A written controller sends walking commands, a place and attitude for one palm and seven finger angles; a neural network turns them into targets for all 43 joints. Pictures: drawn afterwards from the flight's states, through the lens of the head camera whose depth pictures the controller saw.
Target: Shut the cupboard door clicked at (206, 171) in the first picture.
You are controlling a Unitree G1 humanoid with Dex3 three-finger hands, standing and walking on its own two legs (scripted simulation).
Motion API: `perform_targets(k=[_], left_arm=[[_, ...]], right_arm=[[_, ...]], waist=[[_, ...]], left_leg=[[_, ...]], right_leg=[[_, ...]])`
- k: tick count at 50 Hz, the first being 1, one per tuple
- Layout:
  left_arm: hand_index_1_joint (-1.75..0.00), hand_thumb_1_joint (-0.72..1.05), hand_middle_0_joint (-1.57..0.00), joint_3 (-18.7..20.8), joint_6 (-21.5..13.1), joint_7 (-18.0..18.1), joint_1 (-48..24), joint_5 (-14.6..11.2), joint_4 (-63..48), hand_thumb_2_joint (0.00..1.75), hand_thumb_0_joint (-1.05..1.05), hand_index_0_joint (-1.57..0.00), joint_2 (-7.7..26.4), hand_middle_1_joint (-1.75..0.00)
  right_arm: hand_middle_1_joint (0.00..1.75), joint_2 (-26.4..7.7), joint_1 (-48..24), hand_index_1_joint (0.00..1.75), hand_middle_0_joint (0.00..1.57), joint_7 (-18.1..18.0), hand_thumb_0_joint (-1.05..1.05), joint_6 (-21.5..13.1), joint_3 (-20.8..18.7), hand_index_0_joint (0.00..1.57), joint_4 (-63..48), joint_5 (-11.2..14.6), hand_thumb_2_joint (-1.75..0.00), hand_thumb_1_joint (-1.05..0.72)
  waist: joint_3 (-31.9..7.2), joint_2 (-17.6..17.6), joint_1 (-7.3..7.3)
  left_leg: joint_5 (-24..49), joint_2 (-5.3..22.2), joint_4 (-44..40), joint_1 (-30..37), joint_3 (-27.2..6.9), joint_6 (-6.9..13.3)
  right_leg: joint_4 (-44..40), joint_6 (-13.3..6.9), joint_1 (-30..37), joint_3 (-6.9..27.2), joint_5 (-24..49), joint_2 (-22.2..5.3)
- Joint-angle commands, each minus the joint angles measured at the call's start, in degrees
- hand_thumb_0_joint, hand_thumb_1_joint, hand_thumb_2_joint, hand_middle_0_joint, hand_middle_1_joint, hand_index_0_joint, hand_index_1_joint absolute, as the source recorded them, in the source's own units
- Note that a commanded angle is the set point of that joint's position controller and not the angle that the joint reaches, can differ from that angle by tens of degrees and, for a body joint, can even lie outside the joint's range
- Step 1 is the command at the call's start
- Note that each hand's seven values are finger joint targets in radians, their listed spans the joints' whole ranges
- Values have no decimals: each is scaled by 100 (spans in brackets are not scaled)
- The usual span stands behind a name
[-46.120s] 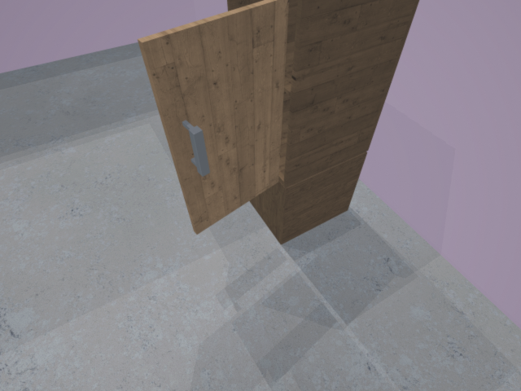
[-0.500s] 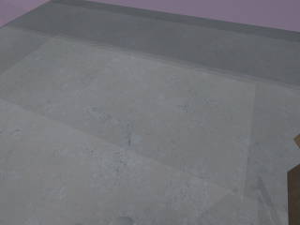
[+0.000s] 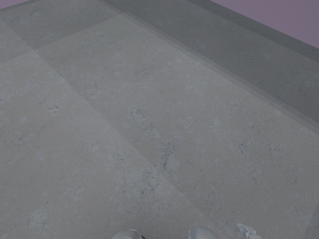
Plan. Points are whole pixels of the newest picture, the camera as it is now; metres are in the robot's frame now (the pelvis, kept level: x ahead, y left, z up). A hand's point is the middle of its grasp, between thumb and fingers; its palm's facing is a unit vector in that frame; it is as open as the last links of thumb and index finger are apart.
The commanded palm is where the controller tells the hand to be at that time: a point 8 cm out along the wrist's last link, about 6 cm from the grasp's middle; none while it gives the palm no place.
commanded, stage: turn to face it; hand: left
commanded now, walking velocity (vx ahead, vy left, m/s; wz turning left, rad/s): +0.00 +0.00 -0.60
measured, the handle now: out of the picture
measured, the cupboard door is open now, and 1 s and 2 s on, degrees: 28 28 28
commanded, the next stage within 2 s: none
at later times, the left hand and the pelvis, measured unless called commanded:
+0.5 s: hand (123, 205) +0.21 +0.12 -0.15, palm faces -0.12 -0.97 -0.23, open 7.3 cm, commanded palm none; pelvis +0.13 -0.05 +0.01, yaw -9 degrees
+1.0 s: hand (122, 158) +0.36 +0.15 -0.15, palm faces -0.41 -0.89 -0.22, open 7.4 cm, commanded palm none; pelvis +0.18 -0.01 +0.01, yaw -28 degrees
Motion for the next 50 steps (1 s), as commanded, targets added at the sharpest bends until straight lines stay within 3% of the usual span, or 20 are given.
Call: perform_targets(k=[1,7,10,12,13,14,15,16,17,20,22,31,34,35,36,37,38,40,42,50], left_arm=[[-30,90,-20,34,-50,12,423,4,-386,90,0,-20,200,-30],[-30,90,-20,-161,47,55,-137,-34,-377,90,0,-20,17,-30],[-30,90,-20,-106,89,32,-155,-32,-412,90,0,-20,129,-30],[-30,90,-20,-22,101,7,144,-24,-367,90,0,-20,265,-30],[-30,90,-20,27,55,1,416,-12,-300,90,0,-20,416,-30],[-30,90,-20,102,-31,28,729,36,-247,90,0,-20,800,-30],[-30,90,-20,154,-84,61,992,15,-178,90,0,-20,1172,-30],[-30,90,-20,130,-69,122,905,-68,-237,90,0,-20,1175,-30],[-30,90,-20,159,-48,186,472,-45,-332,90,0,-20,951,-30],[-30,90,-20,131,5,234,-56,-69,-517,90,0,-20,694,-30],[-30,90,-20,153,-12,216,-69,-43,-513,90,0,-20,637,-30],[-30,90,-20,262,100,124,28,17,-506,90,0,-20,928,-30],[-30,90,-20,270,156,118,-291,-24,-590,90,0,-20,896,-30],[-30,90,-20,227,175,103,-368,-80,-680,90,0,-20,751,-30],[-30,90,-20,168,182,55,-290,-143,-787,90,0,-20,441,-30],[-30,90,-20,152,185,26,-488,-93,-886,90,0,-20,518,-30],[-30,90,-20,185,206,-5,-532,-43,-921,90,0,-20,634,-30],[-30,90,-20,253,272,-60,-338,8,-726,90,0,-20,696,-30],[-30,90,-20,207,333,-110,-265,-38,-738,90,0,-20,603,-30],[-30,90,-20,87,339,-198,-926,-36,-1044,90,0,-20,431,-30]], right_arm=[[30,-821,700,30,20,-149,0,-114,-170,20,-39,23,-90,-90],[30,-584,950,30,20,-185,0,-42,-127,20,376,15,-90,-90],[30,-688,817,30,20,-211,0,50,-180,20,442,7,-90,-90],[30,-735,692,30,20,-224,0,137,-203,20,417,18,-90,-90],[30,-702,698,30,20,-215,0,160,-209,20,397,40,-90,-90],[30,-546,809,30,20,-184,0,163,-224,20,348,87,-90,-90],[30,-325,960,30,20,-177,0,187,-209,20,255,117,-90,-90],[30,-424,985,30,20,-222,0,275,-182,20,219,115,-90,-90],[30,-439,856,30,20,-218,0,302,-199,20,213,108,-90,-90],[30,-459,605,30,20,-173,0,343,-196,20,243,108,-90,-90],[30,-334,561,30,20,-160,0,398,-191,20,209,65,-90,-90],[30,-409,157,30,20,-203,0,350,-216,20,-179,138,-90,-90],[30,-480,610,30,20,-241,0,274,-231,20,-106,175,-90,-90],[30,-712,764,30,20,-274,0,211,-259,20,-69,147,-90,-90],[30,-1232,792,30,20,-289,0,159,-336,20,-145,66,-90,-90],[30,-1483,800,30,20,-310,0,213,-389,20,-228,21,-90,-90],[30,-1386,648,30,20,-323,0,244,-332,20,-317,-25,-90,-90],[30,-1071,279,30,20,-341,0,199,-237,20,-407,-34,-90,-90],[30,-1022,196,30,20,-336,0,209,-212,20,-461,-32,-90,-90],[30,-1172,815,30,20,-250,0,240,-337,20,-211,-29,-90,-90]], waist=[[-967,719,-73],[-514,770,-97],[-239,1040,-30],[-204,806,147],[-342,380,260],[-587,-597,345],[-857,-1551,322],[-1050,-1252,219],[-994,-1457,102],[-1252,-324,-51],[-1316,-75,-82],[-1234,-658,72],[-1340,-554,-227],[-1371,-91,-314],[-1369,1412,-324],[-1076,1725,-383],[-820,1112,-298],[-645,1210,-52],[-614,1157,6],[-709,1416,-328]], left_leg=[[2462,1499,-1661,1035,-1378,732],[3108,1383,-1587,876,-605,483],[2549,1580,-1319,699,-393,385],[1756,1555,-833,479,-232,197],[1302,1316,-257,396,-91,20],[246,740,1007,-76,246,-256],[-2242,-35,2652,-795,425,-530],[-2350,195,3149,-753,-414,-554],[-1947,306,3398,-1059,-566,-574],[-1018,505,3353,-883,-623,-671],[-830,465,2959,-767,-552,-720],[-995,231,911,-355,-529,-736],[-107,198,-602,890,-537,-692],[220,579,-1261,1728,-719,-606],[707,1934,-1808,2252,-2057,-176],[1530,2859,-1888,1828,-2622,420],[1905,2849,-1767,1253,-2337,671],[3240,2326,-1480,1231,-1531,517],[3410,2017,-1323,1326,-830,391],[3327,2030,-1049,1725,-128,282]], right_leg=[[-655,66,-344,255,591,15],[-2537,-98,407,71,1318,397],[-3039,-193,843,49,1310,520],[-3474,-247,1395,49,1514,616],[-3873,-309,1782,242,2097,564],[-4274,-653,2243,1393,3432,-143],[-4957,-1426,2674,2812,4857,-1342],[-5225,-1736,2423,3019,4264,-1469],[-5353,-1690,2373,3013,3848,-1162],[-5191,-1452,2064,2083,3323,-603],[-5166,-1349,1914,1907,3232,-417],[-4974,-1367,1883,2500,3047,-259],[-4553,-982,1160,2463,2718,37],[-4215,-707,475,2123,2106,421],[-3202,-367,-491,1319,337,1224],[-1898,-145,-742,618,-1219,1215],[-1121,-101,-561,742,-1021,968],[-367,4,-710,665,-604,845],[-342,58,-645,514,-345,761],[-2036,-12,-82,-96,10,703]])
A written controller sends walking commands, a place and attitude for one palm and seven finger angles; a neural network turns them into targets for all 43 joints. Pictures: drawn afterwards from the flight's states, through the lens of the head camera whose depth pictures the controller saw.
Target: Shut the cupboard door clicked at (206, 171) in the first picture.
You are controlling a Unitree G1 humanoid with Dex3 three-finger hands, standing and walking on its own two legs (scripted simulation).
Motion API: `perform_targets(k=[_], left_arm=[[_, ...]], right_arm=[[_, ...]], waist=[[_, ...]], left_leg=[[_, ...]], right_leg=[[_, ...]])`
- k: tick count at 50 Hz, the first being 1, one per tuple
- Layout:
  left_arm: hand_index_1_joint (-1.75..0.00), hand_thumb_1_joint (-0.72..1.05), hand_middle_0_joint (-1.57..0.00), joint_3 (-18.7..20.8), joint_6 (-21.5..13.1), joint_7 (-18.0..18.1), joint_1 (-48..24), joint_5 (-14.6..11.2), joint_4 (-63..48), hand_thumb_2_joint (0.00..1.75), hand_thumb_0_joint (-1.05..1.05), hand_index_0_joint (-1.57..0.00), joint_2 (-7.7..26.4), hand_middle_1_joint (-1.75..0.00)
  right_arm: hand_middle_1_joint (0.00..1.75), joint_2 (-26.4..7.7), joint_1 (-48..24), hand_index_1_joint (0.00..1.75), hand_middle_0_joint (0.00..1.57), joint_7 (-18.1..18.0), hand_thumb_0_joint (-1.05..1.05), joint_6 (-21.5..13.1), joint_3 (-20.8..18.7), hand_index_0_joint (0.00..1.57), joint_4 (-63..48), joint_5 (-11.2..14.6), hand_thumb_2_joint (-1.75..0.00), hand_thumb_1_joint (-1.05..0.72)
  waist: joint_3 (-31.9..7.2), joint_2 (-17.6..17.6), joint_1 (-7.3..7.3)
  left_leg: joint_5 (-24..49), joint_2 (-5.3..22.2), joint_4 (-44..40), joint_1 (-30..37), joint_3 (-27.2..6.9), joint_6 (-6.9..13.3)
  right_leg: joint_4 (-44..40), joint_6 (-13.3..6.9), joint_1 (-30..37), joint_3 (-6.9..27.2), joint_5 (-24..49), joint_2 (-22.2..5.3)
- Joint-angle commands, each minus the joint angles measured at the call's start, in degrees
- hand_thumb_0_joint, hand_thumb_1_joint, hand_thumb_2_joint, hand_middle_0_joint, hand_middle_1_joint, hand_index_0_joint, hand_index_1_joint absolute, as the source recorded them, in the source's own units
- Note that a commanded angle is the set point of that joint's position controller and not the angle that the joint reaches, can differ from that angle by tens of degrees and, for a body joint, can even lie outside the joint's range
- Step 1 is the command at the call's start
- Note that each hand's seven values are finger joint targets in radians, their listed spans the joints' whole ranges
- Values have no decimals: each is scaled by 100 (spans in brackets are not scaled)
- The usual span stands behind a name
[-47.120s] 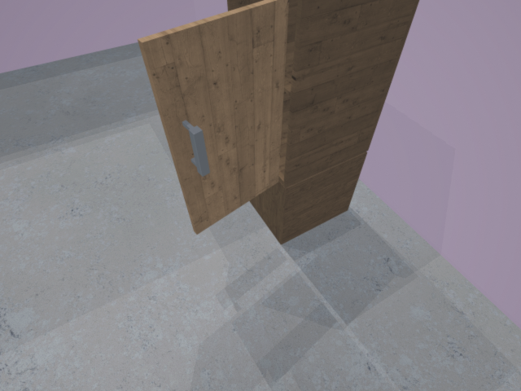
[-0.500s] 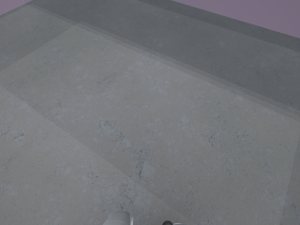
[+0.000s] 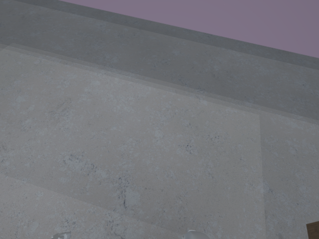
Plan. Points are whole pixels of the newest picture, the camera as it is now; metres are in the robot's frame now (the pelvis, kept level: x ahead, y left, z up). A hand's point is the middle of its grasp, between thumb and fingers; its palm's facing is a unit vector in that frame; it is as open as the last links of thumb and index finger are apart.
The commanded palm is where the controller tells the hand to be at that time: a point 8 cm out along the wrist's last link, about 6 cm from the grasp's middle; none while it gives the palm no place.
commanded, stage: turn to face it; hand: left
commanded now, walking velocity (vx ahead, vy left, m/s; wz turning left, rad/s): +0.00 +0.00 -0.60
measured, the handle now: out of the picture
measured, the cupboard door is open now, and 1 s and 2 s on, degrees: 28 28 28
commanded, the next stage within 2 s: none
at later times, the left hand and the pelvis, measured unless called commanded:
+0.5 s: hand (108, 228) +0.16 +0.15 -0.17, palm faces -0.28 -0.94 -0.21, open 7.4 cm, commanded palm none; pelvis +0.03 -0.01 -0.01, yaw -17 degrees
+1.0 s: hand (136, 195) +0.26 +0.08 -0.16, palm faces -0.56 -0.78 -0.28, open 7.4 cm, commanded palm none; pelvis +0.04 -0.02 -0.02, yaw -36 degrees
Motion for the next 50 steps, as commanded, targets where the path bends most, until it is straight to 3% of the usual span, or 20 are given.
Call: perform_targets(k=[1,4,6,7,8,10,15,22,25,26,27,28,29,34,42,45,46,47,49,50], left_arm=[[-30,90,-20,-41,-153,-40,-387,-7,-611,90,0,-20,85,-30],[-30,90,-20,-41,-213,-28,-282,-4,-599,90,0,-20,153,-30],[-30,90,-20,26,-295,0,464,6,-397,90,0,-20,409,-30],[-30,90,-20,145,-377,84,984,64,-256,90,0,-20,1048,-30],[-30,90,-20,218,-382,169,1285,-10,-129,90,0,-20,1416,-30],[-30,90,-20,176,-337,295,797,-34,-264,90,0,-20,1109,-30],[-30,90,-20,39,-347,277,-151,4,-585,90,0,-20,796,-30],[-30,90,-20,118,-309,210,61,46,-490,90,0,-20,889,-30],[-30,90,-20,120,-267,219,-134,-11,-488,90,0,-20,777,-30],[-30,90,-20,64,-234,214,-103,-70,-555,90,0,-20,508,-30],[-30,90,-20,-3,-220,160,96,-126,-655,90,0,-20,146,-30],[-30,90,-20,-9,-225,158,-102,-60,-682,90,0,-20,287,-30],[-30,90,-20,8,-255,134,-70,-29,-742,90,0,-20,324,-30],[-30,90,-20,35,-160,-4,-21,-20,-481,90,0,-20,194,-30],[-30,90,-20,-31,-168,-45,-325,-20,-581,90,0,-20,63,-30],[-30,90,-20,32,-235,-22,319,-9,-405,90,0,-20,257,-30],[-30,90,-20,109,-306,28,778,33,-260,90,0,-20,701,-30],[-30,90,-20,224,-379,122,1071,55,-179,90,0,-20,1330,-30],[-30,90,-20,187,-316,230,920,-43,-230,90,0,-20,1273,-30],[-30,90,-20,183,-327,274,469,-7,-327,90,0,-20,1056,-30]], right_arm=[[30,-1335,423,30,20,-45,0,-72,-378,20,-209,-6,-90,-90],[30,-1417,377,30,20,-8,0,-59,-431,20,-198,4,-90,-90],[30,-1455,201,30,20,28,0,-63,-445,20,-265,80,-90,-90],[30,-1080,195,30,20,66,0,-51,-375,20,-421,158,-90,-90],[30,-853,-198,30,20,40,0,-9,-283,20,-690,143,-90,-90],[30,-832,-247,30,20,-20,0,88,-256,20,-620,139,-90,-90],[30,-841,163,30,20,79,0,140,-273,20,-334,88,-90,-90],[30,-745,-34,30,20,61,0,40,-266,20,-480,131,-90,-90],[30,-779,486,30,20,-1,0,-55,-269,20,-324,163,-90,-90],[30,-1084,726,30,20,-27,0,-128,-298,20,-253,131,-90,-90],[30,-1688,759,30,20,-42,0,-167,-403,20,-295,43,-90,-90],[30,-1772,843,30,20,-72,0,-123,-412,20,-323,14,-90,-90],[30,-1624,669,30,20,-77,0,-118,-343,20,-456,-3,-90,-90],[30,-1188,291,30,20,-142,0,-142,-250,20,-459,1,-90,-90],[30,-1410,433,30,20,-15,0,-56,-415,20,-250,-6,-90,-90],[30,-1457,142,30,20,25,0,-28,-457,20,-283,43,-90,-90],[30,-1239,133,30,20,59,0,-19,-429,20,-359,111,-90,-90],[30,-743,-135,30,20,85,0,-12,-287,20,-651,119,-90,-90],[30,-906,-281,30,20,36,0,132,-284,20,-718,124,-90,-90],[30,-845,-276,30,20,12,0,124,-299,20,-613,113,-90,-90]], waist=[[-485,1407,-308],[-552,1442,-233],[-911,905,210],[-1291,-714,425],[-1140,-1542,546],[-735,-933,342],[-720,-712,-183],[-633,-847,-25],[-805,-760,-316],[-994,44,-377],[-1054,1770,-316],[-934,1666,-432],[-780,994,-301],[-716,1250,-146],[-581,1553,-306],[-736,1078,109],[-989,10,320],[-871,-1831,481],[-515,-943,365],[-475,-1400,178]], left_leg=[[3770,1271,-377,735,-419,655],[3926,1321,49,669,-248,490],[3526,1065,1238,54,110,103],[1293,423,2583,-1315,440,-269],[-1955,-326,3828,-2390,-8,-451],[-1445,31,4332,-2829,-926,-378],[-361,-54,3527,-1910,-755,-528],[-524,-394,1666,-1428,-646,-475],[375,-472,26,-302,-662,-415],[628,123,-842,418,-1210,-266],[1485,1604,-1164,988,-2703,297],[2163,2208,-1130,610,-2956,815],[2414,2128,-1001,204,-2677,965],[4162,1257,-497,805,-861,676],[3173,1456,-333,456,-292,605],[2331,1273,609,-188,54,183],[1389,857,1682,-837,346,-140],[-1808,-145,3161,-2453,345,-454],[-1565,12,4114,-2624,-797,-365],[-1229,54,4160,-2856,-889,-389]], right_leg=[[-844,-84,-5,-359,30,61],[-1690,-229,559,-487,250,145],[-2971,-406,1968,-376,1616,92],[-3353,-862,3260,1202,3334,-1132],[-3286,-1553,3228,2535,5676,-2131],[-3431,-1729,2718,2076,4272,-1904],[-3596,-1315,1475,1312,2761,-1116],[-3440,-1369,1397,1999,2391,-1025],[-2886,-993,979,2045,2557,-747],[-2316,-671,436,1603,1779,-240],[-1053,-272,-547,708,-385,571],[222,-203,-576,494,-1315,402],[716,-169,-445,549,-1071,133],[907,26,-683,101,-422,-8],[-1115,-134,386,-433,-163,81],[-2663,-312,1674,-472,1147,139],[-3331,-553,2548,350,2054,-500],[-3584,-1184,3025,2471,4087,-1860],[-3766,-1687,2183,2351,3340,-2070],[-3817,-1570,2142,2350,2796,-1706]])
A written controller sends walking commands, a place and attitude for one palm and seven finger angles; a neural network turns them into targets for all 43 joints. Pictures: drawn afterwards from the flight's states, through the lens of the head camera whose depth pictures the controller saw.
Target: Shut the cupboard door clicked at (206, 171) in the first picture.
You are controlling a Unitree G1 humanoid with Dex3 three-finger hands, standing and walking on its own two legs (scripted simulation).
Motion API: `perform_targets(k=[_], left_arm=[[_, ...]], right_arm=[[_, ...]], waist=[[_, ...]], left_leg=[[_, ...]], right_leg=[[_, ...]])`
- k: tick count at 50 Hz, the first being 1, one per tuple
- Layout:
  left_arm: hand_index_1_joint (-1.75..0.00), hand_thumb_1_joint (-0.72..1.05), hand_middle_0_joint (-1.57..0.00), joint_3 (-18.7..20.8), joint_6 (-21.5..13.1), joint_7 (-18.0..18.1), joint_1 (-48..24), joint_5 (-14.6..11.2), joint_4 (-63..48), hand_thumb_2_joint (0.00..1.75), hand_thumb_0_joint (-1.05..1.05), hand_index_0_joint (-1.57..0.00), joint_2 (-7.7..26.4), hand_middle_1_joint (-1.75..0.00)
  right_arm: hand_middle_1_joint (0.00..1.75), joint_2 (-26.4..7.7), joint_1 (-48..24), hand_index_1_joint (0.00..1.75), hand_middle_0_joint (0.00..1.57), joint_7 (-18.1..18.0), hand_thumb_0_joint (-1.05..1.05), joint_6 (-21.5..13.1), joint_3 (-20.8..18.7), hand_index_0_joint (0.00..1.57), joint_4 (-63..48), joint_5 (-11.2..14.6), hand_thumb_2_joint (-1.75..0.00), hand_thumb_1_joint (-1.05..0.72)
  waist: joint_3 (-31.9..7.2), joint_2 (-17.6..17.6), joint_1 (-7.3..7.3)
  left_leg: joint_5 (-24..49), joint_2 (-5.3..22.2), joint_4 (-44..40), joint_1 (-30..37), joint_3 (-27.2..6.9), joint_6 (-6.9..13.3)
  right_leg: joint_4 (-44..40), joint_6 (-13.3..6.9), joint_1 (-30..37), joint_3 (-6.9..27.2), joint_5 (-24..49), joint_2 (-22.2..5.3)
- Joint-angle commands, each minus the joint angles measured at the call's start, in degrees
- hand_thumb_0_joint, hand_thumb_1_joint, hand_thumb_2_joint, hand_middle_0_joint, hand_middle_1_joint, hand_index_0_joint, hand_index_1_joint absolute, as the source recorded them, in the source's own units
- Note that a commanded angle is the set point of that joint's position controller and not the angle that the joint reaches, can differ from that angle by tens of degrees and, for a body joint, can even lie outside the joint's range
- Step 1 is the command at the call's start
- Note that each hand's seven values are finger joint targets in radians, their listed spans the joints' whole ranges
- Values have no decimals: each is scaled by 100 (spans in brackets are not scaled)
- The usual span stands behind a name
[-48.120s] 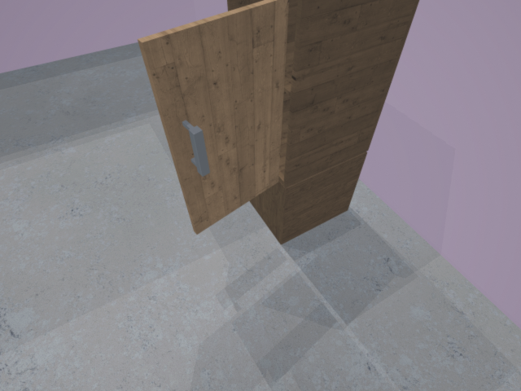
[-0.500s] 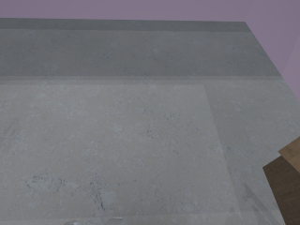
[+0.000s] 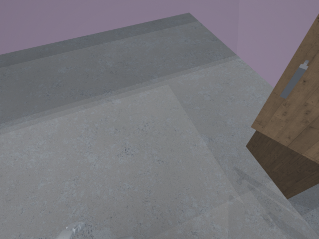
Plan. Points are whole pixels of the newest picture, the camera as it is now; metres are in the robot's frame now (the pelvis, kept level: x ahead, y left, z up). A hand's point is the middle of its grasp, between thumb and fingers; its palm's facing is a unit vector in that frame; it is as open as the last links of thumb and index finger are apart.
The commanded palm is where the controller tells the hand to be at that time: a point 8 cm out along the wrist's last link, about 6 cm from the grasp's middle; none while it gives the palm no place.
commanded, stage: turn to face it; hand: left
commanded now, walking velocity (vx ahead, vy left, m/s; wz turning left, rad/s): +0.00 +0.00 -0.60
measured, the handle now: (294, 79) +0.61 -0.43 +0.02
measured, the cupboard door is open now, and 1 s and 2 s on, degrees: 28 28 28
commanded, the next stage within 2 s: take the last steps up to it in 1.10 s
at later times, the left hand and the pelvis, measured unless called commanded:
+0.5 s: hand (87, 232) +0.16 +0.23 -0.16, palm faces -0.24 -0.95 -0.18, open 7.4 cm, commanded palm none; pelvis +0.03 +0.04 +0.02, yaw -17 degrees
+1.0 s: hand (126, 210) +0.21 +0.12 -0.14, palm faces -0.52 -0.82 -0.24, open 7.4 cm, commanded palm none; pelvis +0.03 +0.01 +0.02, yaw -32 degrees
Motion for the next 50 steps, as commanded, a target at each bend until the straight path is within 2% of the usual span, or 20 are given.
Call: perform_targets(k=[1,4,11,14,15,16,17,18,19,23,29,34,37,38,39,40,41,42,45,50], left_arm=[[-30,90,-20,321,-35,236,328,-14,-302,90,0,-20,1197,-30],[-30,90,-20,251,-82,229,43,7,-417,90,0,-20,1028,-30],[-30,90,-20,310,-49,185,425,43,-275,90,0,-20,1206,-30],[-30,90,-20,319,-11,190,181,18,-289,90,0,-20,1140,-30],[-30,90,-20,298,13,192,51,-28,-328,90,0,-20,1019,-30],[-30,90,-20,227,51,163,178,-91,-431,90,0,-20,674,-30],[-30,90,-20,179,39,117,191,-85,-519,90,0,-20,538,-30],[-30,90,-20,213,55,111,62,-15,-503,90,0,-20,692,-30],[-30,90,-20,254,101,97,220,25,-392,90,0,-20,700,-30],[-30,90,-20,266,159,-18,251,-3,-226,90,0,-20,561,-30],[-30,90,-20,203,184,-78,-197,-2,-370,90,0,-20,403,-30],[-30,90,-20,148,104,-66,-299,-2,-395,90,0,-20,370,-30],[-30,90,-20,201,22,-26,431,4,-180,90,0,-20,570,-30],[-30,90,-20,286,-55,44,869,59,-42,90,0,-20,1066,-30],[-30,90,-20,389,-108,140,1186,49,61,90,0,-20,1609,-30],[-30,90,-20,353,-90,211,1232,-33,91,90,0,-20,1628,-30],[-30,90,-20,326,-67,237,875,-22,-4,90,0,-20,1461,-30],[-30,90,-20,320,-91,282,562,3,-64,90,0,-20,1282,-30],[-30,90,-20,164,-108,276,77,-17,-209,90,0,-20,932,-30],[-30,90,-20,189,-122,238,231,33,-117,90,0,-20,990,-30]], right_arm=[[30,-514,-497,30,20,-47,0,-163,-82,20,-740,12,-90,-90],[30,-431,-226,30,20,26,0,-150,-75,20,-592,1,-90,-90],[30,-267,-497,30,20,-10,0,-216,-31,20,-766,50,-90,-90],[30,-308,-79,30,20,-60,0,-283,-29,20,-648,92,-90,-90],[30,-426,219,30,20,-87,0,-345,-49,20,-537,86,-90,-90],[30,-909,381,30,20,-106,0,-418,-107,20,-515,19,-90,-90],[30,-1329,452,30,20,-131,0,-405,-180,20,-585,-30,-90,-90],[30,-1248,434,30,20,-144,0,-363,-137,20,-610,-82,-90,-90],[30,-964,104,30,20,-161,0,-383,-52,20,-632,-94,-90,-90],[30,-709,-60,30,20,-197,0,-414,4,20,-686,-85,-90,-90],[30,-746,405,30,20,-155,0,-391,-84,20,-422,-69,-90,-90],[30,-906,412,30,20,-75,0,-354,-183,20,-310,-90,-90,-90],[30,-969,151,30,20,-40,0,-341,-206,20,-320,-24,-90,-90],[30,-679,178,30,20,-3,0,-330,-165,20,-391,49,-90,-90],[30,-234,-164,30,20,15,0,-305,-27,20,-682,35,-90,-90],[30,-398,-186,30,20,-57,0,-193,-8,20,-660,47,-90,-90],[30,-272,-277,30,20,-42,0,-174,-12,20,-659,44,-90,-90],[30,-290,-188,30,20,-62,0,-189,-6,20,-578,23,-90,-90],[30,-344,76,30,20,8,0,-154,-26,20,-321,-5,-90,-90],[30,-174,55,30,20,32,0,-152,-2,20,-288,-1,-90,-90]], waist=[[-466,-1790,275],[-667,-1257,28],[-824,-1167,237],[-958,-1244,1],[-1066,-967,-160],[-1195,394,-168],[-1093,1486,-158],[-876,919,-219],[-724,1019,20],[-626,642,115],[-671,772,-109],[-681,1050,-184],[-928,488,267],[-1208,-715,457],[-1017,-2101,622],[-1017,-1669,592],[-592,-1291,451],[-673,-1887,293],[-713,-1391,-4],[-676,-1025,52]], left_leg=[[414,-154,1546,-1708,-799,-82],[954,-277,1010,-1064,-679,-141],[678,-672,-859,-565,-558,-122],[1306,-764,-2208,371,-605,-68],[1873,-590,-3050,1198,-641,-26],[2165,553,-3755,1894,-1773,289],[3267,1758,-3808,1983,-2759,906],[3577,1899,-3691,1404,-2628,1236],[3854,1609,-3719,1169,-2212,1182],[4952,961,-3322,1527,-857,962],[4632,1052,-3278,1895,-406,1008],[4659,1191,-2905,1598,-189,974],[3961,966,-1980,960,198,518],[2757,479,-892,50,548,173],[-555,-419,474,-1327,450,-92],[-663,-335,1165,-1388,-421,-24],[-247,-262,1390,-1684,-628,2],[-22,-231,1441,-1885,-692,-41],[814,-255,1150,-1140,-626,-116],[884,-491,11,-749,-458,-107]], right_leg=[[-1941,-1018,1053,2244,2183,-1641],[-1841,-845,644,1685,2072,-1264],[-1568,-982,814,2353,2442,-1200],[-1160,-675,411,2457,2535,-980],[-840,-397,-68,2220,2151,-716],[25,-21,-893,1532,604,70],[1403,280,-1552,657,-1586,398],[2366,270,-1389,825,-1616,145],[2798,331,-1465,873,-1244,31],[3165,494,-1579,520,-614,-82],[2125,489,-1411,126,-470,-204],[634,296,-498,-191,-552,-64],[-1074,96,922,-178,986,-49],[-1588,-227,1984,901,2073,-933],[-1676,-871,2171,2637,4161,-2188],[-1742,-1290,1742,2608,3969,-2415],[-1808,-1270,1497,2181,3282,-2140],[-1792,-1172,1560,2316,3138,-1885],[-1751,-876,881,1335,2940,-1331],[-1898,-941,720,1531,2052,-1270]])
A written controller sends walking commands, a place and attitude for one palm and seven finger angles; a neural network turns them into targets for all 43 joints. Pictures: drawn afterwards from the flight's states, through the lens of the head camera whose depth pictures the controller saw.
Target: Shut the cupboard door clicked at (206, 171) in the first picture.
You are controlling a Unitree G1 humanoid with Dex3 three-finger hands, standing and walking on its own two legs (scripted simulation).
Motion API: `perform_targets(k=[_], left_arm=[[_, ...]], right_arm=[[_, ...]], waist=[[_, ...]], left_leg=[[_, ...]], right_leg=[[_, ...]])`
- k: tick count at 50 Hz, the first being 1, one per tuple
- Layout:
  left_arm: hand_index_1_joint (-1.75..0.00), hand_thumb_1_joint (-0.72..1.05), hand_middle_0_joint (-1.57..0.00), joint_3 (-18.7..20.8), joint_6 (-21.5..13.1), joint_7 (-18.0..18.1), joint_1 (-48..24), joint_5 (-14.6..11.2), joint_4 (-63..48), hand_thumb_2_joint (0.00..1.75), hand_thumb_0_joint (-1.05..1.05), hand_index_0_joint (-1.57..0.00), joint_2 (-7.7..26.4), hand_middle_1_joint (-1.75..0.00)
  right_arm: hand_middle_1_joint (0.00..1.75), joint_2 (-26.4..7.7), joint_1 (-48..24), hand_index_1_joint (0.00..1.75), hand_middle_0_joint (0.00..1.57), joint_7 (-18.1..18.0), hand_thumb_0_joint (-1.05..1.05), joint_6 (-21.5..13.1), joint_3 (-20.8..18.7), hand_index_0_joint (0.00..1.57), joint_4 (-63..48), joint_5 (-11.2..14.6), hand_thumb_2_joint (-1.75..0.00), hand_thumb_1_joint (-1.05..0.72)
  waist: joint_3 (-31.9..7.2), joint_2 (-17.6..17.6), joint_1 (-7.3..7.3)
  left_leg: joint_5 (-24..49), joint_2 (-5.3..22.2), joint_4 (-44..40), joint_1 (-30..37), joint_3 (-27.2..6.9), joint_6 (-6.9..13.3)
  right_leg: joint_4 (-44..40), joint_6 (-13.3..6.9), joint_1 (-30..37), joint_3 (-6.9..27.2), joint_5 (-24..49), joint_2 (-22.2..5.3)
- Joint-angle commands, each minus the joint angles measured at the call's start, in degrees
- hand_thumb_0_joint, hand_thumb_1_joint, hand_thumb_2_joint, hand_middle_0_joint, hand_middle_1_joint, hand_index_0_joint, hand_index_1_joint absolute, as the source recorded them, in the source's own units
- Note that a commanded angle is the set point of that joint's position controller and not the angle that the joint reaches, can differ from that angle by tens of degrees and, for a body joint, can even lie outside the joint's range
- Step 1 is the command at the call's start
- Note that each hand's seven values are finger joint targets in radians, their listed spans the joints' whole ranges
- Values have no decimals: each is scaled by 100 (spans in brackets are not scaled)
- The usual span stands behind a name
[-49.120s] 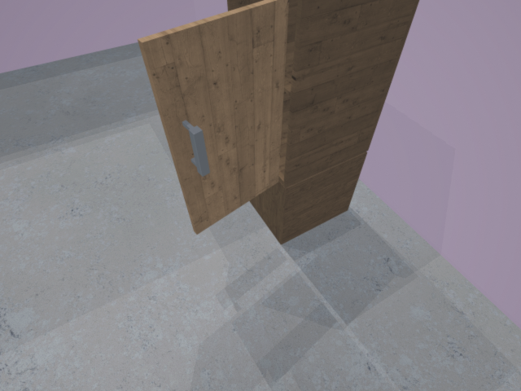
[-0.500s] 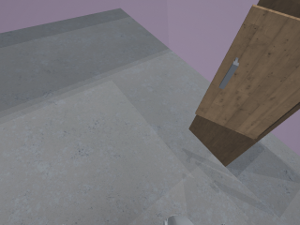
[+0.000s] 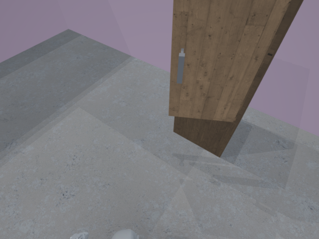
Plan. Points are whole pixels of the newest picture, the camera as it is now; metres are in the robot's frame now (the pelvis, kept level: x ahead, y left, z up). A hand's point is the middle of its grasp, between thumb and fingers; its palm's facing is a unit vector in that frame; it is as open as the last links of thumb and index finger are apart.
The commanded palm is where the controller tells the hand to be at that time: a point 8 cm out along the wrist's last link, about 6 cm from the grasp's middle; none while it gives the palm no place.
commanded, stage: turn to face it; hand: left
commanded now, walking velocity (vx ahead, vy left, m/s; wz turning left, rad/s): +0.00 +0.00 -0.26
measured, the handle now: (180, 66) +0.72 -0.06 +0.00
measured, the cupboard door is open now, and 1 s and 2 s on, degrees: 28 28 28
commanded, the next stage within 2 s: take the last steps up to it in 0.10 s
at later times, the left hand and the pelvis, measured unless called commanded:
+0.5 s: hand out of the picture +0.13 +0.21 -0.16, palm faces -0.18 -0.97 -0.17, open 7.4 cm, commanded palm none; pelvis +0.04 +0.02 +0.01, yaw -10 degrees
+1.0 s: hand (135, 221) +0.20 +0.09 -0.19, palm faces -0.16 -0.98 -0.14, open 7.3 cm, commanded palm none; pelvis +0.17 -0.09 -0.01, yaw -11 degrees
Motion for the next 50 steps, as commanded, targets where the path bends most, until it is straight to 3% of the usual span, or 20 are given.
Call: perform_targets(k=[1,4,6,8,9,13,24,28,30,31,32,33,34,36,39,45,47,48,49,50], left_arm=[[-30,90,-20,354,-105,77,111,37,-309,90,0,-20,1199,-30],[-30,90,-20,381,-83,85,125,37,-229,90,0,-20,1168,-30],[-30,90,-20,346,-35,75,1,-41,-225,90,0,-20,1019,-30],[-30,90,-20,243,23,39,313,-109,-313,90,0,-20,456,-30],[-30,90,-20,246,48,47,138,-66,-317,90,0,-20,629,-30],[-30,90,-20,334,98,-99,145,18,-126,90,0,-20,594,-30],[-30,90,-20,244,4,-368,-626,52,-212,90,0,-20,413,-30],[-30,90,-20,268,-32,-389,-390,43,-93,90,0,-20,424,-30],[-30,90,-20,324,-65,-374,210,45,139,90,0,-20,543,-30],[-30,90,-20,383,-120,-331,825,56,364,90,0,-20,756,-30],[-30,90,-20,487,-214,-241,1477,90,580,90,0,-20,1309,-30],[-30,90,-20,512,-223,-142,1752,24,685,90,0,-20,1620,-30],[-30,90,-20,466,-194,-70,1522,-9,614,90,0,-20,1490,-30],[-30,90,-20,363,-232,-19,692,15,431,90,0,-20,1079,-30],[-30,90,-20,224,-363,27,309,17,420,90,0,-20,668,-30],[-30,90,-20,192,-459,26,662,17,718,90,0,-20,683,-30],[-30,90,-20,188,-429,27,600,-45,783,90,0,-20,666,-30],[-30,90,-20,165,-412,19,606,-90,780,90,0,-20,574,-30],[-30,90,-20,128,-389,-5,843,-88,712,90,0,-20,282,-30],[-30,90,-20,66,-388,-33,820,-114,562,90,0,-20,214,-30]], right_arm=[[30,-310,33,30,20,-28,0,-158,-40,20,-412,15,-90,-90],[30,-263,178,30,20,-79,0,-242,-12,20,-383,49,-90,-90],[30,-358,595,30,20,-111,0,-324,-3,20,-199,46,-90,-90],[30,-1163,715,30,20,-164,0,-391,-125,20,-244,-56,-90,-90],[30,-1132,678,30,20,-176,0,-344,-93,20,-274,-75,-90,-90],[30,-795,402,30,20,-237,0,-403,2,20,-293,-140,-90,-90],[30,-859,1154,30,20,-166,0,-541,-198,20,236,-142,-90,-90],[30,-1011,843,30,20,-120,0,-536,-252,20,290,-152,-90,-90],[30,-987,639,30,20,-98,0,-522,-232,20,304,-125,-90,-90],[30,-878,534,30,20,-66,0,-522,-212,20,295,-96,-90,-90],[30,-495,436,30,20,-21,0,-528,-114,20,176,-9,-90,-90],[30,-280,44,30,20,-18,0,-517,-19,20,-75,-1,-90,-90],[30,-380,-68,30,20,-5,0,-464,-55,20,-108,-18,-90,-90],[30,-343,172,30,20,-22,0,-453,-86,20,84,-44,-90,-90],[30,-154,495,30,20,54,0,-412,-59,20,232,-92,-90,-90],[30,55,275,30,20,74,0,-507,21,20,66,-77,-90,-90],[30,-47,642,30,20,22,0,-567,21,20,218,-84,-90,-90],[30,-222,1037,30,20,-7,0,-611,-16,20,369,-102,-90,-90],[30,-711,1612,30,20,-54,0,-664,-131,20,498,-162,-90,-90],[30,-1158,1994,30,20,-118,0,-621,-201,20,525,-180,-90,-90]], waist=[[-437,-868,179],[-554,-1038,149],[-573,-755,-51],[-607,1683,25],[-377,1305,-44],[-185,897,92],[-8,742,-281],[-10,936,-75],[-120,624,266],[-287,18,575],[-583,-1466,870],[-436,-2130,975],[-13,-1493,843],[196,-1485,424],[38,-702,15],[-92,-601,53],[-262,-521,-147],[-462,-243,-309],[-817,958,-456],[-924,1700,-546]], left_leg=[[-17,-121,-958,153,61,-23],[196,-235,-2237,779,70,39],[1375,-213,-3559,1942,43,96],[2548,1747,-4333,2312,-1950,939],[2254,1929,-4434,1661,-2050,1290],[1925,1454,-4540,1872,-1206,1145],[570,1614,-4891,2506,-551,1109],[460,1646,-4684,1926,-261,1028],[288,1407,-4101,1213,47,816],[248,999,-3277,693,434,610],[-374,272,-1682,-401,1120,347],[-1528,-148,-272,-1130,725,328],[-1169,68,272,-1218,191,417],[-523,295,525,-1119,76,379],[51,301,-20,-279,154,312],[515,13,-2067,230,473,306],[1193,-159,-2938,1089,598,347],[1667,-139,-3325,2031,420,385],[2063,924,-3685,3066,-1148,787],[2535,2197,-4298,3637,-2677,1459]], right_leg=[[-952,-1002,330,1286,1701,-1357],[-575,-930,339,1472,2041,-1331],[-118,-483,-356,1214,1566,-941],[1490,134,-1308,136,-1368,130],[2340,119,-1048,304,-1837,40],[3493,227,-1663,261,-1100,-113],[1699,237,-1802,-205,-486,-390],[860,151,-852,-424,-398,-297],[94,80,409,-562,171,-92],[-400,-38,1325,-429,107,-108],[-1164,-481,2302,1044,-1119,-1219],[-1849,-945,2059,2545,-1419,-2072],[-2074,-1095,1443,2341,-1727,-2143],[-2039,-1175,796,1951,-1738,-1854],[-1767,-1087,311,671,-62,-1448],[-1315,-1124,843,433,1598,-1310],[-664,-920,781,259,1922,-1072],[95,-739,325,118,1999,-839],[1372,-402,-697,-193,714,-301],[2905,-188,-1767,-440,-1735,133]])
